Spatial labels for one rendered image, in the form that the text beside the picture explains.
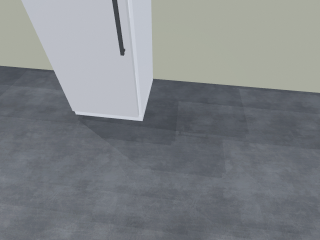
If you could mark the fridge door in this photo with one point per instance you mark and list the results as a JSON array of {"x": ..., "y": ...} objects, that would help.
[{"x": 80, "y": 40}]

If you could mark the handle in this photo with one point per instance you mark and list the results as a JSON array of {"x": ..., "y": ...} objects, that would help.
[{"x": 118, "y": 27}]

